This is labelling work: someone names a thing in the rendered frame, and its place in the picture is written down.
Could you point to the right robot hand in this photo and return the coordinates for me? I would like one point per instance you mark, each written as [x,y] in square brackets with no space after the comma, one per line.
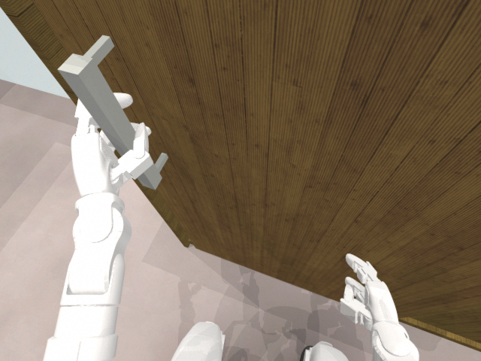
[373,302]

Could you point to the handle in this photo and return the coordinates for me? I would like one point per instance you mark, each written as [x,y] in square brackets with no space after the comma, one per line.
[86,80]

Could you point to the robot right thigh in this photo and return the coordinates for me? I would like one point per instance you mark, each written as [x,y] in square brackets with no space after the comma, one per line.
[323,352]

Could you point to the right robot forearm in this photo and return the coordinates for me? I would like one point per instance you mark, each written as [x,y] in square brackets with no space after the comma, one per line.
[390,342]

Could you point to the left robot forearm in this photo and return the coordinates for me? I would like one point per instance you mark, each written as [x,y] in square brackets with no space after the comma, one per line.
[85,329]

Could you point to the robot thigh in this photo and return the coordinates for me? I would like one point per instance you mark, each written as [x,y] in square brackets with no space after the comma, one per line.
[323,352]
[203,342]

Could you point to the robot left thigh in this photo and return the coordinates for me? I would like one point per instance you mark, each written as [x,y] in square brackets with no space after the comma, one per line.
[203,342]

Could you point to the left robot hand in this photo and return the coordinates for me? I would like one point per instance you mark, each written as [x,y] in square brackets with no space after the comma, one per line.
[93,154]

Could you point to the wardrobe door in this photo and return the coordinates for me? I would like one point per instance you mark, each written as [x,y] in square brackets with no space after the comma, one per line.
[298,131]
[465,322]

